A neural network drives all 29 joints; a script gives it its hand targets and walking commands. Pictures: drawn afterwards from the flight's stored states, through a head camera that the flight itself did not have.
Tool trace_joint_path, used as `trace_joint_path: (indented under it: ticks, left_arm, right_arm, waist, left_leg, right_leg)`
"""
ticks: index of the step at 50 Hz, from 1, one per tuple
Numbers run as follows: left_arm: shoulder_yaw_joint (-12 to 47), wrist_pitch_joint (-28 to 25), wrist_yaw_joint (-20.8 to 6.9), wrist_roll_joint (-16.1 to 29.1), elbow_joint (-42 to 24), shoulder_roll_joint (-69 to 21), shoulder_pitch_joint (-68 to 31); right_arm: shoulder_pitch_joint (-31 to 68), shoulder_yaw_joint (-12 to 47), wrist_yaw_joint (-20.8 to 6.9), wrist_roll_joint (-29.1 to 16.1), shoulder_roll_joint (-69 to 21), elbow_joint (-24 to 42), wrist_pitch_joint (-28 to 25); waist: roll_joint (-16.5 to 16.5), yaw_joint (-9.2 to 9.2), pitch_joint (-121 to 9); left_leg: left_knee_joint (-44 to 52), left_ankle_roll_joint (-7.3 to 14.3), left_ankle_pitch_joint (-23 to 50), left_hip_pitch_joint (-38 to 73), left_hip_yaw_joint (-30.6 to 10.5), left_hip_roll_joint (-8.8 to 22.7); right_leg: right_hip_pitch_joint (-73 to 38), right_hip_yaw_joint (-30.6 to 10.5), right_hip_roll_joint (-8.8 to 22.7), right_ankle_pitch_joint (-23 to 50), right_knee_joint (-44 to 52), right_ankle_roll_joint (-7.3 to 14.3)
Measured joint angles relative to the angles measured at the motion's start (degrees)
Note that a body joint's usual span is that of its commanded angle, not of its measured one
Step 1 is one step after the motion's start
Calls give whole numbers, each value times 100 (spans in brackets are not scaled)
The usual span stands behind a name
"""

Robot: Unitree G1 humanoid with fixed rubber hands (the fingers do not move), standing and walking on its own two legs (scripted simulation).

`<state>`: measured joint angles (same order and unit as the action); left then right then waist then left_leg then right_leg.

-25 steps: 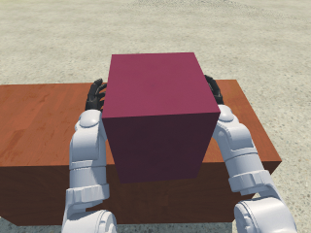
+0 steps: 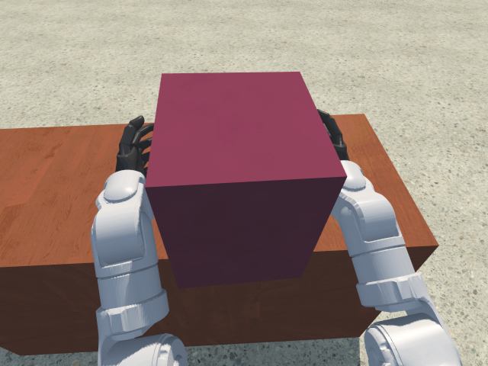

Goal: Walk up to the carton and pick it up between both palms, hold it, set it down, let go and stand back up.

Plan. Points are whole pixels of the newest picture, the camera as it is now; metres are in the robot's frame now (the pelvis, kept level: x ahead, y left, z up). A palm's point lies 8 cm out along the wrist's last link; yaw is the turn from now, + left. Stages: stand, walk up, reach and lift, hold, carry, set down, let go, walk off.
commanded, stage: reach and lift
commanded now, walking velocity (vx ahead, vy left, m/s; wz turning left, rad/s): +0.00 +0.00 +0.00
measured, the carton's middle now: (237, 183) +0.35 +0.00 +0.14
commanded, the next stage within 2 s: hold in 0.40 s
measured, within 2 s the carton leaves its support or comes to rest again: neither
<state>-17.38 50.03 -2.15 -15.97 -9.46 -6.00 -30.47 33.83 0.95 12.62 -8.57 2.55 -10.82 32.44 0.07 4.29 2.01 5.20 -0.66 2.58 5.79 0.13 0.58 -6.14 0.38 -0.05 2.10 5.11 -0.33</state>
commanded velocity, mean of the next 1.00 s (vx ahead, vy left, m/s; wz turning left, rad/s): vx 0.00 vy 0.00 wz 0.00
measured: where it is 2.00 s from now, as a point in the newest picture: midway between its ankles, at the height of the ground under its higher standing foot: outside the picture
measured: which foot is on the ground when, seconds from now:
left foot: down 0.00-1.00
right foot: down 0.00-1.00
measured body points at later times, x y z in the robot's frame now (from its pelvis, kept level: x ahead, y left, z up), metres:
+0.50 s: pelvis -0.01 +0.00 +0.00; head -0.01 +0.00 +0.45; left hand +0.36 +0.15 +0.18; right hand +0.37 -0.15 +0.16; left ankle +0.00 +0.12 -0.76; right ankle +0.00 -0.12 -0.76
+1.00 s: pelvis +0.00 +0.00 +0.00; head +0.00 +0.00 +0.45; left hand +0.36 +0.15 +0.18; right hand +0.37 -0.15 +0.16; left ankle +0.00 +0.12 -0.76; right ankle +0.00 -0.12 -0.76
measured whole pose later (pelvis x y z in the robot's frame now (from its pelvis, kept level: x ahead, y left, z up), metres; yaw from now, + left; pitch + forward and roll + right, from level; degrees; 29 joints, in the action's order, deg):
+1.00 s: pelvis +0.00 +0.00 +0.00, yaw -1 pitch -5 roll +0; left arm -16.6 50.7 -2.6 -15.6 -12.2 -6.0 -28.7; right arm 31.5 2.7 14.3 -10.1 3.3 -8.3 31.3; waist 0.0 4.1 4.0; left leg 5.1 -0.7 2.0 7.7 0.7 0.7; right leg -7.9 -0.2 -0.2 1.9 5.1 -0.3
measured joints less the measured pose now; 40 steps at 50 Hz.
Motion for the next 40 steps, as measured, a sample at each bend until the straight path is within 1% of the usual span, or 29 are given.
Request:
trace_joint_path:
  ticks: [4,8,19,26,31,40]
  left_arm:
    - [94,225,-52,-16,-489,-25,298]
    - [138,330,-63,-40,-637,-59,338]
    - [-29,76,-97,-56,-99,-26,-137]
    - [-76,83,-155,-67,-124,-34,52]
    - [-3,59,-90,-4,-170,-40,137]
    - [-24,-66,-42,29,187,9,-133]
  right_arm:
    - [-299,177,99,-137,9,335,28]
    - [-421,213,126,-171,39,491,50]
    - [-58,37,83,-16,47,172,-62]
    - [-123,145,115,-86,27,58,-83]
    - [-240,175,135,-94,42,125,-148]
    - [-67,-4,89,15,15,-26,-166]
  waist:
    - [-27,35,177]
    - [-10,25,278]
    - [6,-37,260]
    - [-14,-18,327]
    - [10,-46,261]
    - [38,-67,148]
  left_leg:
    - [-11,-15,-60,192,0,7]
    - [-12,-12,-60,269,-11,7]
    - [-10,3,-6,189,13,23]
    - [-9,-8,-27,304,39,26]
    - [-11,-5,-6,207,30,20]
    - [-14,13,18,53,22,16]
  right_leg:
    - [-196,1,-6,-46,-1,10]
    - [-274,12,-7,-59,-8,7]
    - [-176,-12,-23,-3,-21,3]
    - [-288,-37,-26,-5,-7,12]
    - [-181,-27,-20,-4,-40,10]
    - [5,-20,-16,-23,-116,1]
